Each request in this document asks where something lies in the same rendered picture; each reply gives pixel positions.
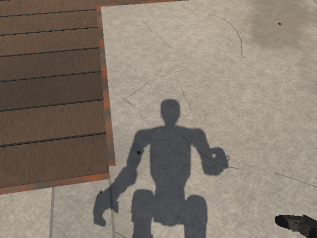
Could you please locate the robot right hand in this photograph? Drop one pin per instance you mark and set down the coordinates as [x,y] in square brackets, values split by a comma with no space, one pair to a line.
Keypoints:
[304,224]

